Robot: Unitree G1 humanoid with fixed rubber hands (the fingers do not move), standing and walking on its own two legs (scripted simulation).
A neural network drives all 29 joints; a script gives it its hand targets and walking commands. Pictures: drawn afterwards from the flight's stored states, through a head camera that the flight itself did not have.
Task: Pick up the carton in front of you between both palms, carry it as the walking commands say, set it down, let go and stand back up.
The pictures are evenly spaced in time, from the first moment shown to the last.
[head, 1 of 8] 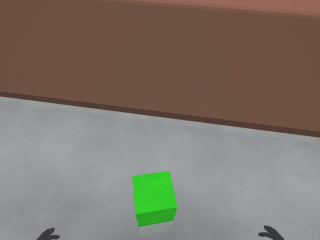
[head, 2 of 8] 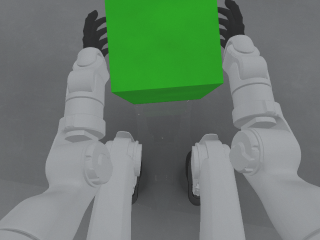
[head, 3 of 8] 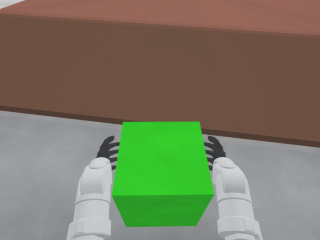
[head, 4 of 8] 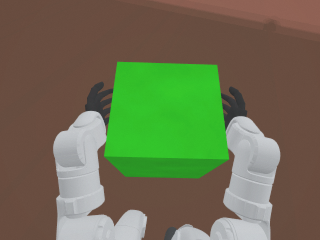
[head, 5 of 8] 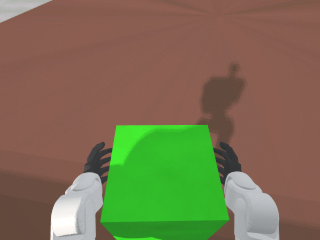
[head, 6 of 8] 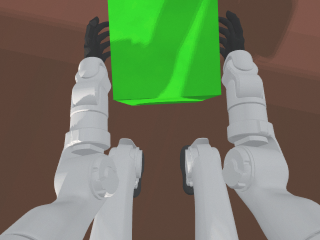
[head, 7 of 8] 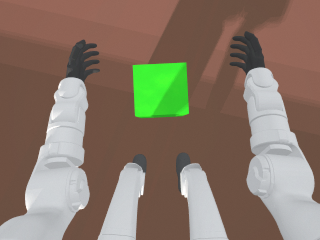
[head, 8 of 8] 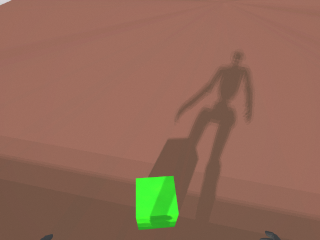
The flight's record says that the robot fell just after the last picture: no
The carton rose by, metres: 0.82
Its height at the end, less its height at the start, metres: +0.07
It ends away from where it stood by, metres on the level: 3.30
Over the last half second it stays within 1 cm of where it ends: yes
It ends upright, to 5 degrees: yes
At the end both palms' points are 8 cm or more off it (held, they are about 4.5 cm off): yes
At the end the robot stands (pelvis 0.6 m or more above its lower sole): yes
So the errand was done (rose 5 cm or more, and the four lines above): yes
